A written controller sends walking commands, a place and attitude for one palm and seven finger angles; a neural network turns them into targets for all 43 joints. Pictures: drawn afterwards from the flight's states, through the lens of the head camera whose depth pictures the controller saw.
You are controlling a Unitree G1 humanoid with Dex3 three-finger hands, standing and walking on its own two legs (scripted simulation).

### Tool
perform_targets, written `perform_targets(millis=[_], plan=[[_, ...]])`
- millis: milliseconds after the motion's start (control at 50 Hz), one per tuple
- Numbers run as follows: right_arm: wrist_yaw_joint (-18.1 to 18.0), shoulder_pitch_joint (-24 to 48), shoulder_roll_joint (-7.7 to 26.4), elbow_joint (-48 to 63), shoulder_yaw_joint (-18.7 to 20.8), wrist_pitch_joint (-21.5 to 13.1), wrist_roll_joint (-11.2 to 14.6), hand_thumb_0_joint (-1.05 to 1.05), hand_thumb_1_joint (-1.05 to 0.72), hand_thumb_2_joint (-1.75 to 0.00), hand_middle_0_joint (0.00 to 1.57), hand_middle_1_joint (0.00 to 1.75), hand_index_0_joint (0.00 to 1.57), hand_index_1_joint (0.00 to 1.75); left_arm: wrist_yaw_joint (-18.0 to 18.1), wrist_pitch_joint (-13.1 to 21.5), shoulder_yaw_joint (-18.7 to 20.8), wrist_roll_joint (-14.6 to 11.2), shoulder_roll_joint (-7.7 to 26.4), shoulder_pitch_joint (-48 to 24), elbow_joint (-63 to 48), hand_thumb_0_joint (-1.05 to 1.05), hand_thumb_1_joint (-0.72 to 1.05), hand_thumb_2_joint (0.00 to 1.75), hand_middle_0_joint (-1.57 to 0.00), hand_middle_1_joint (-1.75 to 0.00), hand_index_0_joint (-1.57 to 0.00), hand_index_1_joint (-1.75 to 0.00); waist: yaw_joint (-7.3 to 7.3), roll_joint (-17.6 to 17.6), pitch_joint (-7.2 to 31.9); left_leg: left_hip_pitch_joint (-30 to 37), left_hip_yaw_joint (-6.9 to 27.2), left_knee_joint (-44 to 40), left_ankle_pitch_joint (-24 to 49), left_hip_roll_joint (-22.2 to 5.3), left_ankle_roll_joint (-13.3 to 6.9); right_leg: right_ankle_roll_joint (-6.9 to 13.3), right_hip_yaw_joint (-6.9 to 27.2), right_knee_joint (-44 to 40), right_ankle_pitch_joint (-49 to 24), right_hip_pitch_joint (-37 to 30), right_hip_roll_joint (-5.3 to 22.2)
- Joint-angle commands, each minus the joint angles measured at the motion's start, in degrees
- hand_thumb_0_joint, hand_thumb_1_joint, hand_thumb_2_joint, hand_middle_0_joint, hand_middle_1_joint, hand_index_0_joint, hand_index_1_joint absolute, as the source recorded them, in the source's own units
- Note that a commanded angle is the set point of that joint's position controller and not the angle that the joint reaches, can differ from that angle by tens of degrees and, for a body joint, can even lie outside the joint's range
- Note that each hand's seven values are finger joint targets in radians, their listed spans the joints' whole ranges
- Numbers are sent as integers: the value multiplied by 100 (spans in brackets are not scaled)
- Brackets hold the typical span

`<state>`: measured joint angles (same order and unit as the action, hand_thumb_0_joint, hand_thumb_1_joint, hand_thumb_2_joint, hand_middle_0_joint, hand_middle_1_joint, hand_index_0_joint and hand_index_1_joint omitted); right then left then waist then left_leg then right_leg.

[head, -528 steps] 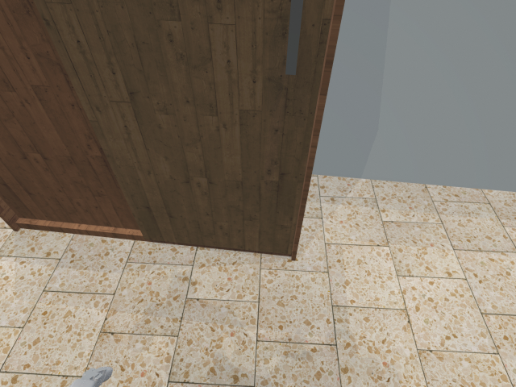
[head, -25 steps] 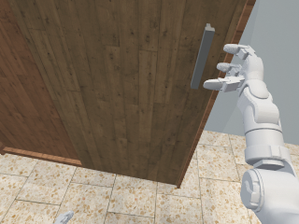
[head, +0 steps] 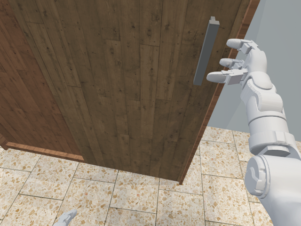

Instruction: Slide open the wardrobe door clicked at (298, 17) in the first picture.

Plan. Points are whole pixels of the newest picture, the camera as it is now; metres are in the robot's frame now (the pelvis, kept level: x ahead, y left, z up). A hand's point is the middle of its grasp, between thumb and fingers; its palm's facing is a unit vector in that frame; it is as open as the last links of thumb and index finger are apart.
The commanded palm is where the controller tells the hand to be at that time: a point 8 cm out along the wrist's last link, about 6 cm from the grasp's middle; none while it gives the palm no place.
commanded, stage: move the hooked fingers beside the handle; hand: right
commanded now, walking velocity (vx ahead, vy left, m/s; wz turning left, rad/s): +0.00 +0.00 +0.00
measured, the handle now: (204, 52) +0.53 -0.09 +0.22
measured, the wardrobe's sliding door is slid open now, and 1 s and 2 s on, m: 0.00 0.00 0.00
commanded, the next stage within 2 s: feel for the door with the fingertips in 1.68 s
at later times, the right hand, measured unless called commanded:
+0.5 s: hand (229, 65) +0.46 -0.14 +0.23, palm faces +0.11 +0.99 +0.00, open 14.0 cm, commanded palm +0.43 -0.19 +0.23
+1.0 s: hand (231, 68) +0.45 -0.14 +0.23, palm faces +0.10 +0.99 +0.02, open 14.0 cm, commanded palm +0.43 -0.19 +0.22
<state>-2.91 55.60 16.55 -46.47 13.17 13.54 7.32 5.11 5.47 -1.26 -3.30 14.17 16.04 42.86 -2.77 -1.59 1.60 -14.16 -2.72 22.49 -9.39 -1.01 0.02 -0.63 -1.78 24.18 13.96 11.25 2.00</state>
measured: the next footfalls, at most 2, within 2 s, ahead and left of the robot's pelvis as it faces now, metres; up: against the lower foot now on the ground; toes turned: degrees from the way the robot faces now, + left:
none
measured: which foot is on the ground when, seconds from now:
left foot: down 0.00-1.00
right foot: down 0.00-1.00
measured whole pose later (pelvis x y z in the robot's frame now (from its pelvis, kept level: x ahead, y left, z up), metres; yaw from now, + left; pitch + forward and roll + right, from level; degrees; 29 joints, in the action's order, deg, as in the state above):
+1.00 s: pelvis +0.01 +0.00 +0.00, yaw +0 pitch +0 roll +1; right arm -1.3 48.6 15.8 -37.6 12.7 16.5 8.6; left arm 5.4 3.7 -0.3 -4.1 14.8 17.8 43.4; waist -1.7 -2.1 2.5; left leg -11.6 -2.6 21.5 -9.9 -0.4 -0.1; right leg -0.8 -1.8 23.6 14.7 8.8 2.5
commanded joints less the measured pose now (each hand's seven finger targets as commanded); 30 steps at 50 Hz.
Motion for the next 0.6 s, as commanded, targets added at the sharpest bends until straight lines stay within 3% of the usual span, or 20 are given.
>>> perform_targets(millis=[0, 20, 80, 120, 140, 180, 280, 360, 380, 400, 440, 480, 520, 580], plan=[[22, 2698, 1193, 1614, 309, -555, 42, 0, 50, -30, 30, 120, 30, 120, 12, 253, 270, 9, 750, -194, -750, 0, 90, 90, -20, -30, -20, -30, 130, 436, 2113, 1189, 47, -33, 1601, 198, -119, 187, 48, -172, -1698, -398, -196], [24, 2446, 1241, 1626, 365, -542, 29, 0, 50, -30, 30, 120, 30, 120, -2, 242, 271, 14, 781, -212, -784, 0, 90, 90, -20, -30, -20, -30, 216, 418, 2074, 1243, 48, -41, 1602, 198, -124, 186, 53, -187, -1737, -355, -200], [4, 2418, 1204, 1739, 314, -398, -19, 0, 50, -30, 30, 120, 30, 120, -2, 195, 272, -7, 764, -235, -788, 0, 90, 90, -20, -30, -20, -30, 147, 395, 1747, 1095, 53, -114, 1472, 198, -100, 195, -2, -236, -1583, -292, -169], [-12, 2188, 1215, 2025, 347, -339, -35, 0, 50, -30, 30, 120, 30, 120, -5, 181, 290, -12, 772, -300, -864, 0, 90, 90, -20, -30, -20, -30, 249, 328, 1865, 1217, 42, -106, 1521, 211, -125, 194, 4, -247, -1732, -387, -165], [-4, 2216, 1242, 2209, 341, -318, -26, 0, 50, -30, 30, 120, 30, 120, 4, 165, 291, -27, 755, -340, -877, 0, 90, 90, -20, -30, -20, -30, 231, 168, 1889, 1212, 59, -117, 1545, 209, -126, 192, -14, -247, -1754, -442, -156], [13, 2440, 887, 2489, 38, -263, 32, 0, 50, -30, 30, 120, 30, 120, 18, 185, 272, -48, 700, -415, -892, 0, 90, 90, -20, -30, -20, -30, 157, 25, 1786, 1070, 41, -156, 1403, 230, -128, 181, 5, -233, -1658, -527, -158], [-8, 2835, 990, 2410, 68, -122, 74, 0, 50, -30, 30, 120, 30, 120, 90, 194, 252, -31, 734, -430, -741, 0, 90, 90, -20, -30, -20, -30, 32, 173, 1583, 847, 38, -247, 1031, 242, -117, 189, 74, -251, -1346, -520, -162], [-41, 2851, 665, 2198, -177, -41, 53, 0, 50, -30, 30, 120, 30, 120, 77, 210, 210, -22, 686, -499, -702, 0, 90, 90, -20, -30, -20, -30, 29, -64, 1591, 778, 31, -216, 1005, 218, -135, 166, 96, -231, -1372, -568, -188], [-51, 2804, 755, 2022, -101, -5, 46, 0, 50, -30, 30, 120, 30, 120, 79, 192, 213, -20, 712, -447, -677, 0, 90, 90, -20, -30, -20, -30, 21, 125, 1584, 784, 5, -211, 980, 222, -134, 158, 119, -243, -1353, -522, -180], [-42, 2867, 629, 1854, -191, 42, 43, 0, 50, -30, 30, 120, 30, 120, 77, 181, 200, -24, 710, -462, -662, 0, 90, 90, -20, -30, -20, -30, -26, 107, 1466, 698, 11, -224, 938, 213, -129, 155, 115, -249, -1291, -496, -177], [-60, 2840, 685, 1494, -109, 92, 34, 0, 50, -30, 30, 120, 30, 120, 72, 158, 199, -25, 733, -456, -646, 0, 90, 90, -20, -30, -20, -30, -28, 257, 1345, 614, 8, -229, 813, 198, -114, 160, 127, -246, -1191, -403, -171], [-90, 3012, 510, 1407, -174, 61, 54, 0, 50, -30, 30, 120, 30, 120, 55, 179, 206, -1, 715, -416, -647, 0, 90, 90, -20, -30, -20, -30, -57, 391, 1447, 616, 6, -191, 896, 189, -107, 161, 137, -219, -1218, -413, -182], [-111, 2909, 783, 1304, 34, -35, 48, 0, 50, -30, 30, 120, 30, 120, 53, 159, 204, 23, 764, -391, -669, 0, 90, 90, -20, -30, -20, -30, 35, 480, 1619, 771, 22, -146, 1026, 177, -113, 164, 123, -206, -1343, -390, -196], [-165, 3131, 894, 1373, 93, -267, -6, 0, 50, -30, 30, 120, 30, 120, 31, 166, 199, 46, 712, -322, -708, 0, 90, 90, -20, -30, -20, -30, 34, 421, 1767, 859, 55, -72, 1228, 157, -108, 165, 103, -159, -1436, -360, -202]])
